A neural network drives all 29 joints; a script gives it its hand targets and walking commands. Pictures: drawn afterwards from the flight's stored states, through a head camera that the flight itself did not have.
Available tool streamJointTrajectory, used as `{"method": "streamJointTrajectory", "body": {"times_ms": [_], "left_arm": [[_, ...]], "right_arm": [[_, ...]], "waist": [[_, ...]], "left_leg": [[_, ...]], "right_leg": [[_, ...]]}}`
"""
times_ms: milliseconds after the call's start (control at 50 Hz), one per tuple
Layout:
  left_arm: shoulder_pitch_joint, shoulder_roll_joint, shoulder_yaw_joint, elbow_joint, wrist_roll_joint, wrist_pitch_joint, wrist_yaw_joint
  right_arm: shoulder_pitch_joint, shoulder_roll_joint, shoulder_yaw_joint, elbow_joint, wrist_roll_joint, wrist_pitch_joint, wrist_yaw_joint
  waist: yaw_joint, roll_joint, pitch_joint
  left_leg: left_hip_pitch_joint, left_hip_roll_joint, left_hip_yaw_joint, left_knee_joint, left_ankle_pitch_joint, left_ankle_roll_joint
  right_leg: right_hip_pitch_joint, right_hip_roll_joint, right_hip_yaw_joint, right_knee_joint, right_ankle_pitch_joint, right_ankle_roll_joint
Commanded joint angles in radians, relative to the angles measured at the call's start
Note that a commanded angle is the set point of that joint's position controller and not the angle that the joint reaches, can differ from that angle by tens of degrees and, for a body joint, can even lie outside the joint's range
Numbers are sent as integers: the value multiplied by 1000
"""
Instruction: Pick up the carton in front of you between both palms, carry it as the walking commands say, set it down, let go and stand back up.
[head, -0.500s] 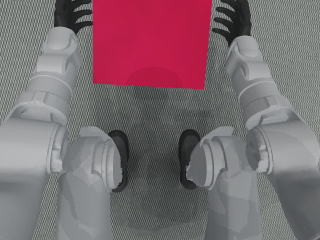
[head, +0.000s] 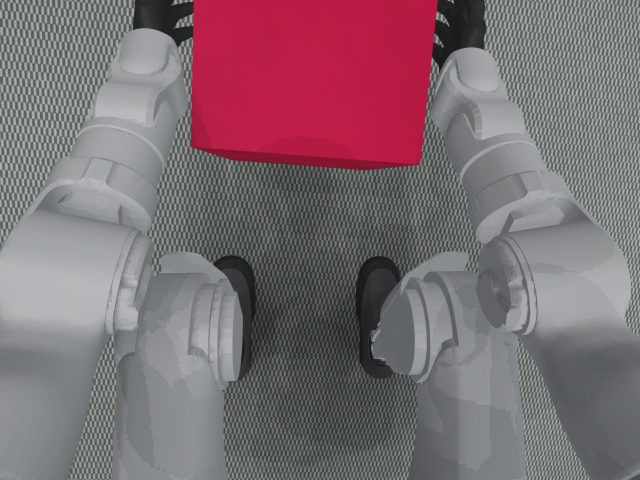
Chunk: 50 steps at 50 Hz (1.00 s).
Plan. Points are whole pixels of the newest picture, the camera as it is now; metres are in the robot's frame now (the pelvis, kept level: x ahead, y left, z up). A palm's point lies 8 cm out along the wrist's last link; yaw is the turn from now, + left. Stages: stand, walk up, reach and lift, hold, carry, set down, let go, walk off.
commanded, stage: reach and lift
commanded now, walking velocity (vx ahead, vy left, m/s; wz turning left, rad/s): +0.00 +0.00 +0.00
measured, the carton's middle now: (308, 76) +0.52 +0.01 -0.24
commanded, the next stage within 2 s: none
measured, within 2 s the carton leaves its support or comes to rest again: leaves its support in 0.02 s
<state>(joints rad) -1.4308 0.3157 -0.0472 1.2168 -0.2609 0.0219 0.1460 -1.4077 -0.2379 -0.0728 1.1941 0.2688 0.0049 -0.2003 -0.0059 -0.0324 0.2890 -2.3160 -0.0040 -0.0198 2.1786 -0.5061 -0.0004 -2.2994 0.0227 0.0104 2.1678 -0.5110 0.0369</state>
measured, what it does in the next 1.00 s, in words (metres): rises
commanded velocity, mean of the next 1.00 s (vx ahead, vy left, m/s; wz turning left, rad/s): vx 0.00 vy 0.00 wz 0.00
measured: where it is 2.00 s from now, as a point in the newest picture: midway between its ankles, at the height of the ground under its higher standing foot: (307, 338)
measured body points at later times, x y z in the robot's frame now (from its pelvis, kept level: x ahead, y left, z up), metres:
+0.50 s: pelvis +0.01 -0.01 +0.10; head +0.26 +0.02 +0.48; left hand +0.49 +0.18 +0.03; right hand +0.51 -0.12 +0.03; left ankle +0.12 +0.12 -0.33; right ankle +0.13 -0.13 -0.33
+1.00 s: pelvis +0.06 -0.01 +0.23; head +0.22 +0.01 +0.65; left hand +0.46 +0.18 +0.18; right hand +0.48 -0.13 +0.19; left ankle +0.12 +0.12 -0.33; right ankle +0.13 -0.13 -0.33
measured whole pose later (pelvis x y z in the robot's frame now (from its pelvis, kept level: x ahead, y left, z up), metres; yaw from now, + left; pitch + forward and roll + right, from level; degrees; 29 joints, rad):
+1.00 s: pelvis +0.06 -0.01 +0.23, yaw +4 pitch +34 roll -1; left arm -0.65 -0.05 0.34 0.62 0.16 0.33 0.04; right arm -0.66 0.09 -0.39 0.62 -0.14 0.32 -0.09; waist 0.00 -0.02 -0.26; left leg -1.53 -0.04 -0.06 1.44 -0.49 -0.02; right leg -1.51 0.07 0.05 1.45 -0.52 0.02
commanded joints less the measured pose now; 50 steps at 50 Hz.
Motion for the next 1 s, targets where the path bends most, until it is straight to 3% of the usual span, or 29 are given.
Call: {"method": "streamJointTrajectory", "body": {"times_ms": [0, 40, 60, 120, 160, 280, 340, 360, 480, 700, 980], "left_arm": [[-575, -954, -242, -431, -41, -14, -190], [-564, -990, -254, -528, -34, 11, -180], [-530, -1027, -256, -553, -31, 24, -178], [-467, -1105, -236, -613, 20, 80, -191], [-419, -1173, -216, -618, 58, 118, -213], [-255, -1271, -24, -425, 246, 220, -294], [-219, -1268, 57, -384, 319, 246, -315], [-207, -1272, 80, -381, 337, 251, -317], [-187, -1301, 33, -460, 345, 265, -322], [-31, -1393, -170, -607, 258, 308, -341], [226, -1434, -175, -600, 291, 297, -330]], "right_arm": [[-536, 951, 275, -364, 41, 0, 213], [-545, 985, 308, -452, 54, 21, 212], [-560, 988, 322, -511, 56, 27, 213], [-526, 1062, 337, -623, 13, 82, 238], [-493, 1116, 307, -646, -36, 119, 263], [-271, 1195, 72, -413, -292, 229, 317], [-247, 1205, -4, -371, -364, 255, 332], [-258, 1216, -7, -377, -368, 258, 336], [-220, 1301, 71, -432, -345, 279, 342], [-54, 1393, 281, -561, -253, 324, 354], [213, 1400, 270, -535, -295, 308, 367]], "waist": [[9, 93, -1529], [24, 98, -1651], [29, 96, -1686], [40, 73, -1684], [40, 65, -1617], [-19, 79, -1217], [-12, 78, -1215], [10, 72, -1242], [31, 28, -1377], [33, 24, -1471], [16, 46, -1221]], "left_leg": [[865, -121, 77, -165, 357, -9], [956, -131, 87, -172, 392, -13], [958, -138, 90, -191, 348, -10], [1003, -151, 90, -218, 371, -6], [953, -156, 88, -264, 305, -7], [680, -156, 80, -410, 31, -11], [692, -158, 80, -465, 5, -8], [694, -159, 82, -479, -6, -4], [813, -162, 90, -552, 85, -7], [1062, -166, 72, -687, 216, -19], [1337, -158, 8, -950, 254, -15]], "right_leg": [[692, 133, -101, -133, 311, -17], [733, 145, -108, -143, 321, -15], [763, 150, -112, -155, 291, -16], [721, 167, -119, -198, 263, -9], [683, 173, -123, -234, 203, -10], [524, 161, -99, -378, 4, -34], [527, 162, -93, -439, -19, -37], [557, 163, -86, -454, -26, -36], [707, 171, -73, -551, 48, -15], [954, 175, -52, -693, 164, -1], [1176, 159, 3, -952, 197, -19]]}}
